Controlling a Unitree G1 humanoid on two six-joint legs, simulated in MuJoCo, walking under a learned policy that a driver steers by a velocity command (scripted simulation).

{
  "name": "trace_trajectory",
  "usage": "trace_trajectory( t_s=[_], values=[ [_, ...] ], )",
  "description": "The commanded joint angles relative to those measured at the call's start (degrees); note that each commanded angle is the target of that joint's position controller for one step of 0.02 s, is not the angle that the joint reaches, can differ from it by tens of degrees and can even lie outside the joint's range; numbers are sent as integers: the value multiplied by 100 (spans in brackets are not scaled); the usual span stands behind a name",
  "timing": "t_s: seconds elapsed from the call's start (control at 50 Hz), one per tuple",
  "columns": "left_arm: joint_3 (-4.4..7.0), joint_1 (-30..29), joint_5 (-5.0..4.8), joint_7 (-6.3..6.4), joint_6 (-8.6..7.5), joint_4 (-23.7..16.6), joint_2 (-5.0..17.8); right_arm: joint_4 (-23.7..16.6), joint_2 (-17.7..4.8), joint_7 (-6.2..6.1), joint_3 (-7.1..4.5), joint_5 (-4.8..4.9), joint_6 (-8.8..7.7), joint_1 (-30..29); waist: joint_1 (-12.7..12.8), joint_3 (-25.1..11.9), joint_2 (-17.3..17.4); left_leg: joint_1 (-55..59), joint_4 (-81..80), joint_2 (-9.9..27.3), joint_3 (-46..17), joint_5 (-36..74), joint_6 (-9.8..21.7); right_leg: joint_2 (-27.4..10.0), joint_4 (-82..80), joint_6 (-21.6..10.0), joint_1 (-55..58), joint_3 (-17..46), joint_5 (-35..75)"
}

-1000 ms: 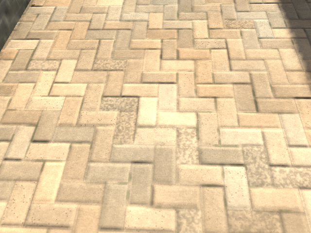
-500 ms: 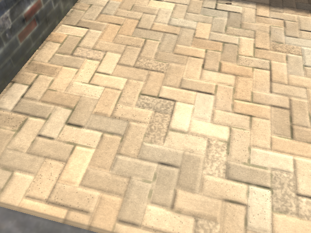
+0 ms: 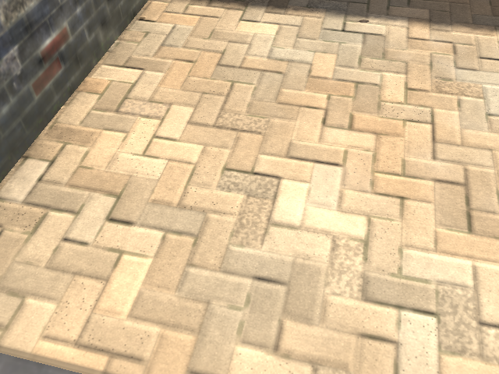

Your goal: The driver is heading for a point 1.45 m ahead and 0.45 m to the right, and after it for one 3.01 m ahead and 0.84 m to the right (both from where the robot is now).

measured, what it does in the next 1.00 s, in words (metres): walks ahead: left foot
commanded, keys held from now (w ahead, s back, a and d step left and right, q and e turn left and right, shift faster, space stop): no key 0.20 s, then w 0.54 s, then w+e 0.26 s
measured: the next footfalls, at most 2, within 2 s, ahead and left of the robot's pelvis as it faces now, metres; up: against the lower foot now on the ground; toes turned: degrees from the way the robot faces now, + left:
left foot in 0.54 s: +0.12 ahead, +0.13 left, +0.00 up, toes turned +3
right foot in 1.04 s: +0.46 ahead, -0.02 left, +0.00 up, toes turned -11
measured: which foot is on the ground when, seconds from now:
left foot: down 0.00-0.26, up 0.28-0.52, down 0.54-1.00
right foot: down 0.00-0.54, up 0.56-1.00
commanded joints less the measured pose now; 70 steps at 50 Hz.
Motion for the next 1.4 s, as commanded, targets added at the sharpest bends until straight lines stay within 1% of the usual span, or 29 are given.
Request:
trace_trajectory(
  t_s=[0.02,0.2,0.26,0.3,0.32,0.36,0.4,0.46,0.52,0.54,0.56,0.58,0.6,0.64,0.74,0.9,0.94,0.98,1.02,1.04,1.06,1.08,1.1,1.12,1.14,1.18,1.22,1.34,1.4],
  values=[
    [94,121,0,21,-52,-40,609,6,-480,-27,-55,2,-42,131,26,40,-51,-207,-242,595,-476,625,112,-785,-438,-133,-13,759,593],
    [23,327,-3,42,-55,310,472,345,-351,-59,11,6,-41,240,23,98,-83,-228,-194,633,-422,610,100,-733,-453,-134,-74,756,577],
    [145,533,5,33,13,394,743,336,-342,-50,-11,-49,-22,274,108,102,-421,-644,413,208,-39,-1029,213,-702,-686,-363,-112,1068,-1871],
    [255,966,18,15,76,489,904,152,-284,20,-19,-157,-33,9,296,501,-795,-1577,1379,-17,378,-1690,270,-1327,-1254,-846,-178,2020,-3562],
    [290,1123,32,9,70,547,888,53,-184,61,2,-214,-76,-115,346,733,-865,-1823,1868,141,552,-1538,269,-1729,-1488,-1096,-315,2488,-3760],
    [321,1215,100,-15,-22,560,800,-112,-216,126,-31,-191,-186,-309,334,854,-616,-2393,2687,435,455,-1575,270,-2037,-1705,-1324,-202,2782,-3192],
    [355,1085,78,-30,-137,502,816,-181,-221,203,-63,-148,-307,-270,178,665,-429,-2463,2656,556,468,-1445,260,-1887,-1603,-1230,3,2355,-2463],
    [381,958,47,-42,-235,454,787,-298,-175,262,-105,-91,-390,-332,94,487,-591,-1675,1866,409,747,-1160,232,-1448,-1363,-1008,-317,1571,-1726],
    [408,772,2,-72,-235,382,782,-58,-73,219,-151,-50,-396,491,-280,394,-428,196,668,87,1129,-339,258,-1125,-661,-830,-1480,1074,-1830],
    [366,761,41,-85,-265,331,632,88,-203,174,-208,-68,-425,982,-449,260,-137,1013,437,184,863,-617,282,-913,-58,-711,-2034,872,-1915],
    [260,582,72,-129,-318,176,265,196,-593,116,-306,-158,-486,1655,-727,94,928,1558,-511,1371,-791,-1867,430,-354,1655,-472,-2602,159,-1646],
    [218,510,70,-177,-353,-73,85,346,-1157,118,-442,-101,-458,2290,-765,-8,1852,1731,-1476,2544,-3159,-3612,1025,204,3210,-360,-3629,-358,-2092],
    [320,325,213,-216,-340,-110,554,288,-870,113,-389,-87,-420,1836,-447,497,861,1109,-1429,2587,-3132,-3751,1160,-253,4061,-437,-3783,70,-1749],
    [283,339,142,-338,-393,-23,334,-62,-543,185,-306,-66,-522,947,-29,692,275,489,-1437,2026,-1992,-2267,979,-621,4151,-359,-3520,231,-634],
    [317,16,159,-381,-271,-99,300,137,-240,125,-189,-24,-689,1436,61,387,327,805,-1239,1448,-432,1234,847,-674,3931,-20,-3439,-198,152],
    [148,-1525,62,-383,-228,-768,19,229,-183,18,-124,-79,-717,1688,-149,690,450,690,-1279,1368,839,3142,631,-250,1782,-193,-2819,-728,918],
    [181,-1377,63,-352,-246,-788,133,235,-286,-21,-141,-77,-739,1626,-3,521,477,989,-839,1477,1053,4553,551,-54,1467,-428,-2310,-881,824],
    [283,-592,78,-303,-291,-589,341,185,-471,-80,-200,-85,-716,1468,370,20,569,1279,375,1557,1242,6037,468,270,1424,-683,-1520,-1001,441],
    [465,860,130,-252,-349,-142,615,68,-652,-73,-267,-78,-639,1263,991,-718,560,787,2563,1509,1373,5333,433,337,820,-1006,117,-749,403],
    [627,1501,215,-198,-327,-67,1081,-136,-511,-22,-241,-74,-648,1241,1172,-1192,13,-383,4425,1209,1452,3075,372,-794,693,-1372,1267,797,-344],
    [735,1319,156,-201,-235,-159,1455,-395,-53,118,-212,55,-683,1582,666,-1720,-1433,-2732,6642,-179,952,-1811,79,-2307,-150,-2519,2689,4302,-265],
    [719,917,2,-227,-197,-195,1302,-594,-462,140,-274,-58,-734,879,655,-1249,-368,-3550,6762,218,111,-1329,242,-2061,-595,-2346,2389,4160,-797],
    [655,533,-11,-206,-209,-275,1052,-815,-538,169,-294,-28,-813,387,527,-564,-128,-3634,6338,499,94,-782,272,-1963,-752,-2095,1589,3399,-502],
    [589,343,27,-204,-239,-273,754,-839,-501,158,-307,-28,-843,318,248,-154,369,-3295,5802,697,135,-524,251,-1749,-879,-1838,798,2864,291],
    [540,264,20,-175,-286,-281,615,-891,-439,145,-314,-102,-764,261,54,8,453,-2921,5436,812,109,-525,161,-1472,-884,-1672,222,2410,975],
    [498,334,-13,-144,-392,-264,567,-947,-253,163,-289,-217,-533,403,-162,-33,259,-2450,4921,876,157,-613,-25,-1140,-905,-1526,-285,1871,1711],
    [534,556,-42,-134,-456,-242,759,-1078,-200,190,-283,-245,-391,227,-171,-5,96,-2525,4444,896,313,-494,-184,-958,-958,-1489,-463,1627,1922],
    [552,1355,-52,-134,-379,-273,820,-1745,-322,258,-287,-199,-305,-1334,383,102,-284,-3287,2887,791,490,893,-402,-715,-890,-936,122,1664,2331],
    [557,1655,-22,-94,-345,-309,849,-1990,-339,290,-246,-171,-317,-1866,586,68,-371,-3468,2384,635,477,1046,-374,-734,-684,-892,654,1812,2646]
  ],
)
Velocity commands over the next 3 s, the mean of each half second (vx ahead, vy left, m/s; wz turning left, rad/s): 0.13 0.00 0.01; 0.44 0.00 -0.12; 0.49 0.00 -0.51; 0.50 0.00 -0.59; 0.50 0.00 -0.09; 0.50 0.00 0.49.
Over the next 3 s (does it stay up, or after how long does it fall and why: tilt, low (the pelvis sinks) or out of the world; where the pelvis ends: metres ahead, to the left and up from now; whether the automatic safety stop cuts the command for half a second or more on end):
stays up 1.22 -0.44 0.00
